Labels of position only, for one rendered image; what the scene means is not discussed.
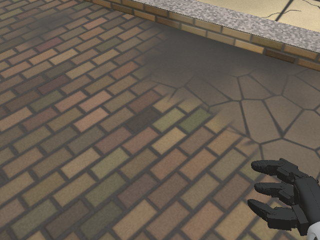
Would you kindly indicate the right robot hand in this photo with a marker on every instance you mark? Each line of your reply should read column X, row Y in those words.
column 303, row 196

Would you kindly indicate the right robot forearm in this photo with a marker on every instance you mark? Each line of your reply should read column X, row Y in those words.
column 313, row 232

